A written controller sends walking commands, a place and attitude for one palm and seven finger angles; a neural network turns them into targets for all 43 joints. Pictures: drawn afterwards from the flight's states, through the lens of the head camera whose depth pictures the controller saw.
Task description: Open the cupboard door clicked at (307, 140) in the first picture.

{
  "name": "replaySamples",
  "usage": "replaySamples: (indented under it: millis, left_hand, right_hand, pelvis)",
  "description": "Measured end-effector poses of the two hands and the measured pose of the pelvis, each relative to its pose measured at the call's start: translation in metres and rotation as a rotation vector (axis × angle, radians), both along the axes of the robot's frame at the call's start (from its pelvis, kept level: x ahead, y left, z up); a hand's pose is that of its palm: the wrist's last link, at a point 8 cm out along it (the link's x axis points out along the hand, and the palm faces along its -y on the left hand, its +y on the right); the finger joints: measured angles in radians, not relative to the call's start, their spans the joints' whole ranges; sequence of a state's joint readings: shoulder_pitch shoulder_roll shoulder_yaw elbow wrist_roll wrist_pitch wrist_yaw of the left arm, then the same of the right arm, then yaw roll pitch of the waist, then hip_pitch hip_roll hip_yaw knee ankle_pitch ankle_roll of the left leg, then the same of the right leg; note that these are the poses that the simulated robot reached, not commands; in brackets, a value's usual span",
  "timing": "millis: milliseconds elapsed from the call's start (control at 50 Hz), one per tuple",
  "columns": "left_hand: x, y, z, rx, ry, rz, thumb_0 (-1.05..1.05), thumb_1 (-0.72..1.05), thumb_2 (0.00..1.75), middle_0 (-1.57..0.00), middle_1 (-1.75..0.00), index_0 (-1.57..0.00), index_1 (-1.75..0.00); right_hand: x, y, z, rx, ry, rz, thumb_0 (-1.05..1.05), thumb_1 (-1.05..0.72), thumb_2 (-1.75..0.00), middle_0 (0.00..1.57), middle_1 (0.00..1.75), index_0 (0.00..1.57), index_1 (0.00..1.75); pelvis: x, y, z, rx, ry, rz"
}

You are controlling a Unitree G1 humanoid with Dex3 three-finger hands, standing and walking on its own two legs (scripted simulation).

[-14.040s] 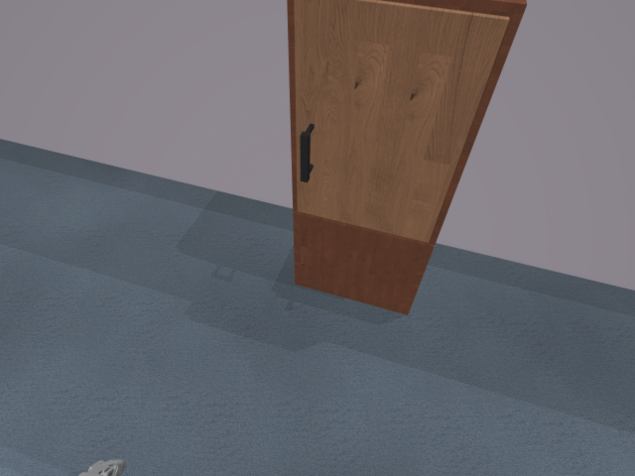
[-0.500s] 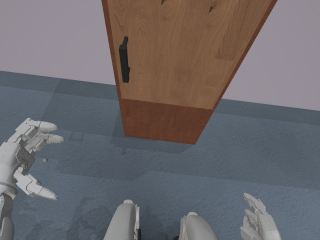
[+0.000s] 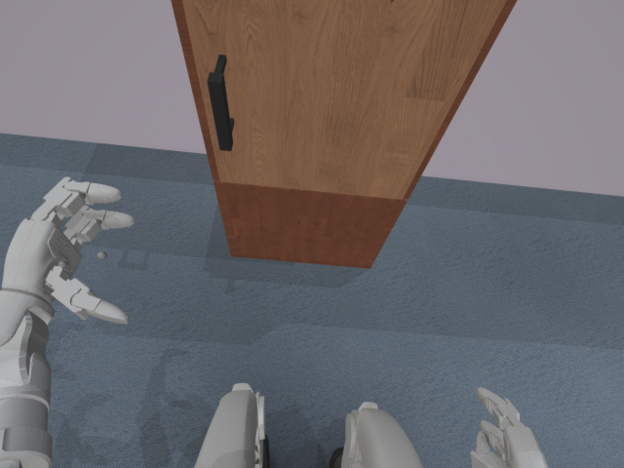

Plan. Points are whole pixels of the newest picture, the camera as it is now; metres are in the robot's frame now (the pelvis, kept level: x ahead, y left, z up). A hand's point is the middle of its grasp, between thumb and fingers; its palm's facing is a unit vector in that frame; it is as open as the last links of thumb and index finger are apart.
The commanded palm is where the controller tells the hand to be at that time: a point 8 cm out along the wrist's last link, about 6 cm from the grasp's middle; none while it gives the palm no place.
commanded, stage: move the hooked fingers beside the handle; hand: left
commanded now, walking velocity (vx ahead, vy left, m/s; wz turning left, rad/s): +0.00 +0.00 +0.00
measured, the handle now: (223, 105) +0.62 +0.17 +0.02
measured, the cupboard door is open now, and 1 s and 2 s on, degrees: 0 0 0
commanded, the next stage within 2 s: slide the fingers in behind the handle in 2.00 s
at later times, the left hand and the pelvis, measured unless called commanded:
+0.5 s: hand (136, 197) +0.44 +0.25 +0.03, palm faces -0.03 -1.00 -0.04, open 14.0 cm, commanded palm +0.43 +0.29 +0.03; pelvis +0.00 +0.00 -0.01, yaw -1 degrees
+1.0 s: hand (166, 151) +0.52 +0.24 +0.02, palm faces -0.03 -1.00 -0.03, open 14.0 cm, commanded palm +0.53 +0.26 +0.01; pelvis -0.01 +0.01 -0.04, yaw -3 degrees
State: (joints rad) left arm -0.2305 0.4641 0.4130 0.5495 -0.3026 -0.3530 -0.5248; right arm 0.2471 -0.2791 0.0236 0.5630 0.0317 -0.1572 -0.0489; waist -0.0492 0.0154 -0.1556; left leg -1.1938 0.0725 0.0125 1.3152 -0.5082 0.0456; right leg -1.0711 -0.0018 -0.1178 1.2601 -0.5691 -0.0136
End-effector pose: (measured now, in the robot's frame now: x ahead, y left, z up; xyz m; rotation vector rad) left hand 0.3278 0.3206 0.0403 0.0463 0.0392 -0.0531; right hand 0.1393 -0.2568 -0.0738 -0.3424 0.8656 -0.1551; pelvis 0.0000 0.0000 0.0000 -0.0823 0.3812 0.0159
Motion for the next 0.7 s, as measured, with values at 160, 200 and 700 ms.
replaySamples:
  millis: [160,200,700]
  left_hand:
    - [0.021,-0.001,-0.004,0.002,0.005,0.023,-0.01,-0.50,0.30,-0.30,-1.19,-0.30,-1.20]
    - [0.027,-0.002,-0.006,0.002,0.003,0.024,-0.01,-0.50,0.30,-0.30,-1.19,-0.30,-1.20]
    - [0.123,-0.014,-0.019,-0.017,-0.012,0.029,-0.01,-0.50,0.30,-0.30,-1.19,-0.30,-1.20]
  right_hand:
    - [-0.024,-0.006,-0.008,-0.001,0.094,-0.041,0.01,-0.90,-0.90,0.20,0.30,0.20,0.30]
    - [-0.029,-0.007,-0.011,-0.006,0.117,-0.047,0.01,-0.90,-0.90,0.20,0.30,0.20,0.30]
    - [-0.090,-0.012,-0.037,-0.033,0.353,-0.147,0.00,-0.91,-0.90,0.20,0.30,0.20,0.30]
  pelvis:
    - [0.003,0.001,0.000,0.004,0.016,-0.007]
    - [0.002,0.001,-0.001,0.003,0.020,-0.006]
    - [-0.004,0.003,-0.023,-0.012,0.091,-0.025]
